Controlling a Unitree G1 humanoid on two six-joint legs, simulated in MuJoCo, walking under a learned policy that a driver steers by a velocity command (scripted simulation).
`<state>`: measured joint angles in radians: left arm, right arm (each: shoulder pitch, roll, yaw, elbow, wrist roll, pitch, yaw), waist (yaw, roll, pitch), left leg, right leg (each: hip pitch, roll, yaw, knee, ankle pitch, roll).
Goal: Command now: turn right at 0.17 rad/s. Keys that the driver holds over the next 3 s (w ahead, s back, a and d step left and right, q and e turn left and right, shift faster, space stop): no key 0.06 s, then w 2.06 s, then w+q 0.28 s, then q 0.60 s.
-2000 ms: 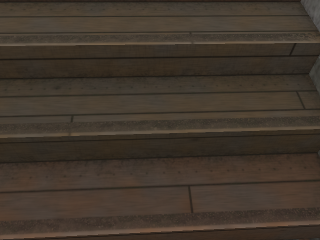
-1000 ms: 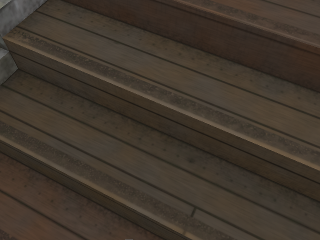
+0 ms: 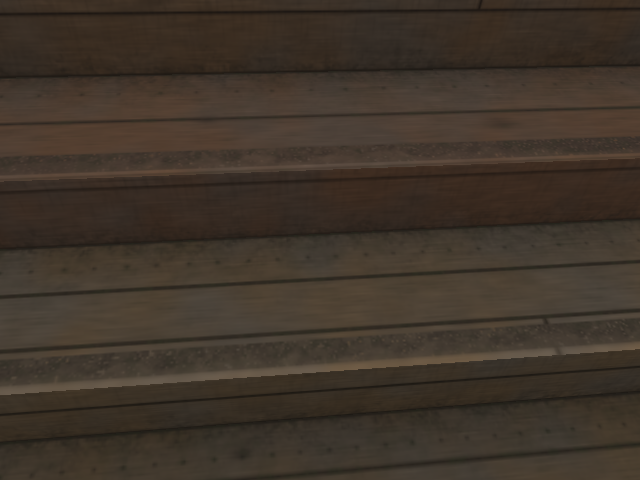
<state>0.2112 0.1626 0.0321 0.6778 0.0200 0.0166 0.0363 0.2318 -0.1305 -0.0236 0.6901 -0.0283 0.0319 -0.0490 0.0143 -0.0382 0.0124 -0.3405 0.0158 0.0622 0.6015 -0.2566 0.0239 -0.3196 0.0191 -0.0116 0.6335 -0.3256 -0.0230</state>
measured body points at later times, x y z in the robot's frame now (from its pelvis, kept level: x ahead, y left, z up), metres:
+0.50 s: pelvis +0.09 +0.02 +0.01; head +0.09 +0.03 +0.46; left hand -0.01 +0.26 -0.13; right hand +0.24 -0.21 -0.09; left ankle +0.04 +0.13 -0.47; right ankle +0.01 -0.08 -0.72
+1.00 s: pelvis +0.38 +0.13 +0.16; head +0.39 +0.14 +0.61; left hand +0.62 +0.31 +0.10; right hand +0.31 -0.10 +0.02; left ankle +0.36 +0.21 -0.55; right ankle +0.43 +0.01 -0.27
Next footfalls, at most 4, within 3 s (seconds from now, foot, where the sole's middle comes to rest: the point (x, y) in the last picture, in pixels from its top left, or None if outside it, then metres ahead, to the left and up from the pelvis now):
0.72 left None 0.39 0.22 -0.59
1.22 right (306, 299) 0.70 0.05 -0.42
1.70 left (216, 124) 0.98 0.23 -0.25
2.22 right None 1.31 0.04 -0.08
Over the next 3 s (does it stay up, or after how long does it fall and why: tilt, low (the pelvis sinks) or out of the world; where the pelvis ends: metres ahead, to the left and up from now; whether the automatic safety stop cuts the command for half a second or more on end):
stays up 1.46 0.18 0.82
